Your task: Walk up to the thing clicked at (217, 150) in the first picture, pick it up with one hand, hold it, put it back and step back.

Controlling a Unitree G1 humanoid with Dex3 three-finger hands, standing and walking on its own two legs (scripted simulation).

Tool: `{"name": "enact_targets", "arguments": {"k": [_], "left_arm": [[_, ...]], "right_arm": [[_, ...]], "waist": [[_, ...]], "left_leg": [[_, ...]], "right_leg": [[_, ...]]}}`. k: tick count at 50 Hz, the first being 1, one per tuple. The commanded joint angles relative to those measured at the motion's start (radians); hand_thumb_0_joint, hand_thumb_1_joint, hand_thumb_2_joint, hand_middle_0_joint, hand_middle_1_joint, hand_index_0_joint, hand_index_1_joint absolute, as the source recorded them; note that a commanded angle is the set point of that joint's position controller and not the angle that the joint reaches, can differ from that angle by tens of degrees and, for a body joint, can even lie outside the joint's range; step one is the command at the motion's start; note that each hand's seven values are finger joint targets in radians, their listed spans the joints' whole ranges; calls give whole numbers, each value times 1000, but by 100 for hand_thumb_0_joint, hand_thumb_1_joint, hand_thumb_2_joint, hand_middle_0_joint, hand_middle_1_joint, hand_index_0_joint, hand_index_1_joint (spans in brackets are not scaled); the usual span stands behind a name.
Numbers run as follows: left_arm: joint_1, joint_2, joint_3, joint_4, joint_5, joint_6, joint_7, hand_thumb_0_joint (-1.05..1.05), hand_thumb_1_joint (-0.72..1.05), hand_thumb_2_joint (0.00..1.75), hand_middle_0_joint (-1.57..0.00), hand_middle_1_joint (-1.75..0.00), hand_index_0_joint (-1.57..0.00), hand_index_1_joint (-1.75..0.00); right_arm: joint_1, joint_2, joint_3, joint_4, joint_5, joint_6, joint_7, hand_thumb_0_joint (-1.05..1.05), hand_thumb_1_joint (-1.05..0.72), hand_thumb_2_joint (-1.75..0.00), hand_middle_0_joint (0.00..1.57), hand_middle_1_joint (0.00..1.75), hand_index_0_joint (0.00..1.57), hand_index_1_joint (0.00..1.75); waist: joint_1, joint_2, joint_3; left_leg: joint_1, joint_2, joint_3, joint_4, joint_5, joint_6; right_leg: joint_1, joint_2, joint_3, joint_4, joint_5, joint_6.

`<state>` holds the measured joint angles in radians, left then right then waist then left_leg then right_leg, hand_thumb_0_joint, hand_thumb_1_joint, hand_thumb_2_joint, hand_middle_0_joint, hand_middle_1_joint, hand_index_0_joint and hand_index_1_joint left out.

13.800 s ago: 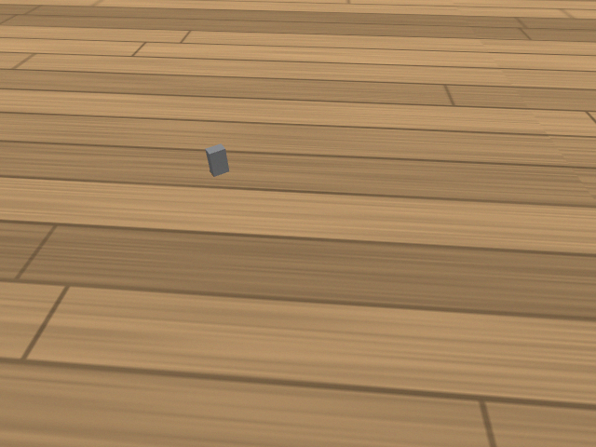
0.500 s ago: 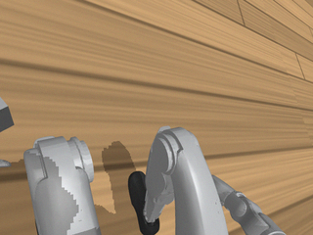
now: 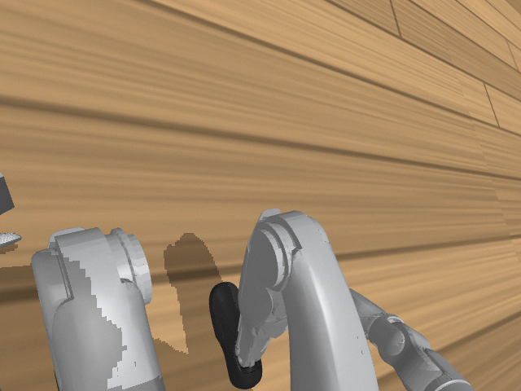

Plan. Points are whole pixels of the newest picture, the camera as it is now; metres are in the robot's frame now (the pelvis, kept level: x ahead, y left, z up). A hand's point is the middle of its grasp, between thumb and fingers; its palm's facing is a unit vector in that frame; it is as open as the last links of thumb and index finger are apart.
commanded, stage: close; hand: left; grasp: from the side
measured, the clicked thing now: out of the picture +0.40 +0.32 -0.20
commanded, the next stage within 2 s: settle in 1.12 s
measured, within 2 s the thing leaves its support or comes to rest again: leaves its support in 1.48 s
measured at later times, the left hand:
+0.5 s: hand out of the picture +0.38 +0.32 -0.17, palm faces +0.47 -0.89 +0.00, open 9.9 cm
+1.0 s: hand out of the picture +0.38 +0.32 -0.17, palm faces +0.48 -0.88 +0.01, open 9.3 cm
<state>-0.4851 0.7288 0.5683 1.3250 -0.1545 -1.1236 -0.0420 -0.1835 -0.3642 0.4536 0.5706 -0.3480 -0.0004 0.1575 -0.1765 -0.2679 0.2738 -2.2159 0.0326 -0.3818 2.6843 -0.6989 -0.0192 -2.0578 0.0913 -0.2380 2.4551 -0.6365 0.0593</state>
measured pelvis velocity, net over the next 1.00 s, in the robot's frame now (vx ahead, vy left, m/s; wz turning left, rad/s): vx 0.00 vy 0.00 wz -0.02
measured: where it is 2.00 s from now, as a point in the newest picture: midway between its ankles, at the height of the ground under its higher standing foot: (175, 380)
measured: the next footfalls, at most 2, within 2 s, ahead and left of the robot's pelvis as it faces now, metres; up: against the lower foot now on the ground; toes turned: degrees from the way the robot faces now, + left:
none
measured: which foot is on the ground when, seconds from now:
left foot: down 0.00-1.00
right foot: down 0.00-1.00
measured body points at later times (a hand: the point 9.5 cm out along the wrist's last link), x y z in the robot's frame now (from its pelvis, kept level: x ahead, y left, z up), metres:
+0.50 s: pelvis +0.00 +0.00 +0.00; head +0.21 +0.20 +0.34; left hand +0.34 +0.37 -0.16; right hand +0.20 -0.23 -0.03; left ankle +0.08 +0.13 -0.24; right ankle +0.14 -0.12 -0.24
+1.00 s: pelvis +0.00 +0.00 +0.00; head +0.21 +0.20 +0.34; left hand +0.35 +0.37 -0.16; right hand +0.20 -0.23 -0.03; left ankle +0.08 +0.13 -0.24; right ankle +0.14 -0.12 -0.24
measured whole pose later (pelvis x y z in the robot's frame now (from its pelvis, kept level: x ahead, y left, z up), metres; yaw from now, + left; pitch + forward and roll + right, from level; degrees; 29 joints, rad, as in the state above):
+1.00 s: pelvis +0.00 +0.00 +0.00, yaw -1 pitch +11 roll -17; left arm -0.50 0.76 0.55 1.31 -0.16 -1.11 -0.02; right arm -0.18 -0.36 0.48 0.56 -0.34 0.02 0.15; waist -0.18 -0.28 0.29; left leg -2.21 0.04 -0.40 2.68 -0.71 -0.01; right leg -2.05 0.10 -0.25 2.44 -0.64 0.06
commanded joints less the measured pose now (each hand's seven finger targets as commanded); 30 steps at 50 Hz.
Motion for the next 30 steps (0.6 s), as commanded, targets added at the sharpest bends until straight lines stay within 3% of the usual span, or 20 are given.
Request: {"name": "enact_targets", "arguments": {"k": [1,5,6,11,13,14,16,17,18,19,21,22,23,24,27,29,30], "left_arm": [[-186,155,-23,-131,12,-75,-5,0,-4,27,-29,-20,-28,-21],[-207,145,-46,-115,4,-71,-11,0,2,32,-35,-25,-33,-26],[-192,170,-16,-104,-2,-70,-6,0,4,32,-36,-26,-34,-26],[-162,200,21,-81,-3,-77,7,0,17,42,-45,-35,-43,-35],[-187,162,-20,-89,1,-81,2,0,23,46,-48,-39,-47,-39],[-177,205,17,-98,8,-79,5,0,26,48,-50,-40,-48,-41],[-182,178,-18,-96,15,-79,-1,0,29,51,-53,-43,-52,-44],[-156,200,21,-103,11,-77,1,0,34,54,-56,-45,-54,-46],[-171,189,-5,-122,12,-78,-2,0,35,53,-56,-45,-55,-46],[-166,193,13,-124,5,-78,-2,0,35,56,-58,-48,-56,-49],[-164,160,-12,-130,-1,-76,-6,0,37,59,-63,-52,-61,-53],[-166,183,15,-128,-9,-74,-1,0,37,61,-66,-56,-64,-56],[-159,162,-5,-135,-15,-71,-2,0,38,63,-68,-58,-67,-59],[-172,194,15,-140,-16,-70,3,0,40,66,-70,-61,-69,-61],[-192,154,-14,-131,-17,-65,9,0,46,71,-76,-66,-75,-67],[-204,199,5,-119,-6,-60,16,0,42,72,-78,-69,-77,-70],[-225,197,-12,-139,-5,-63,15,0,44,73,-77,-69,-76,-70]], "right_arm": [[5,-351,-127,-22,2,8,-24,0,-89,-90,20,30,20,30],[-2,-350,-119,-27,5,6,-24,0,-88,-90,20,30,20,30],[6,-355,-121,-21,5,7,-25,0,-89,-90,20,30,20,30],[11,-352,-106,-24,-1,14,-25,0,-88,-90,20,30,20,30],[0,-347,-102,-24,2,16,-27,0,-88,-90,20,30,20,30],[-4,-357,-107,-33,0,17,-30,0,-88,-89,20,30,20,30],[-3,-351,-105,-22,-1,22,-29,0,-88,-90,20,30,20,30],[0,-361,-111,-31,-4,23,-30,0,-88,-89,20,30,20,30],[-10,-357,-108,-37,-1,23,-30,0,-88,-90,20,30,20,30],[1,-360,-110,-30,-5,23,-29,0,-88,-90,20,30,20,30],[-3,-358,-110,-34,-3,24,-27,0,-88,-90,20,30,20,30],[6,-361,-108,-29,-2,25,-27,0,-88,-90,20,30,20,30],[5,-356,-109,-31,0,23,-28,0,-88,-90,20,30,20,30],[11,-360,-110,-22,0,23,-29,0,-88,-89,20,30,20,30],[10,-352,-105,-26,0,23,-28,0,-88,-89,20,30,20,30],[17,-351,-106,-19,0,26,-31,0,-88,-89,20,30,20,30],[7,-349,-104,-25,0,26,-31,0,-87,-89,20,30,20,30]], "waist": [[-102,531,-537],[-108,497,-515],[-97,496,-524],[-85,509,-547],[-97,518,-528],[-87,528,-524],[-98,547,-506],[-89,545,-531],[-93,546,-517],[-94,543,-541],[-98,543,-538],[-96,540,-550],[-96,527,-556],[-94,533,-554],[-108,522,-552],[-108,507,-545],[-107,502,-533]], "left_leg": [[377,52,102,-362,73,-16],[355,52,99,-356,38,-9],[348,49,105,-347,39,-6],[373,54,99,-347,88,-11],[380,57,92,-357,85,-16],[388,60,87,-365,93,-17],[384,61,87,-373,62,-19],[404,61,87,-365,105,-20],[389,60,88,-369,89,-20],[407,61,88,-362,114,-20],[408,60,86,-364,116,-21],[401,59,86,-359,110,-19],[396,58,92,-348,112,-15],[388,57,94,-349,107,-14],[386,55,95,-345,115,-13],[363,56,101,-338,93,-7],[352,55,107,-336,77,-3]], "right_leg": [[195,25,-117,-164,142,-69],[195,26,-117,-177,120,-65],[208,27,-114,-181,124,-64],[237,30,-119,-173,154,-65],[215,27,-121,-169,150,-66],[215,26,-123,-165,156,-67],[202,25,-122,-168,133,-66],[223,27,-123,-165,167,-65],[212,25,-122,-168,150,-66],[234,27,-121,-168,173,-65],[228,25,-124,-166,177,-65],[235,28,-124,-168,174,-65],[235,30,-121,-174,179,-65],[235,29,-120,-174,174,-66],[246,31,-122,-181,184,-64],[241,34,-118,-187,167,-66],[234,32,-115,-197,153,-65]]}}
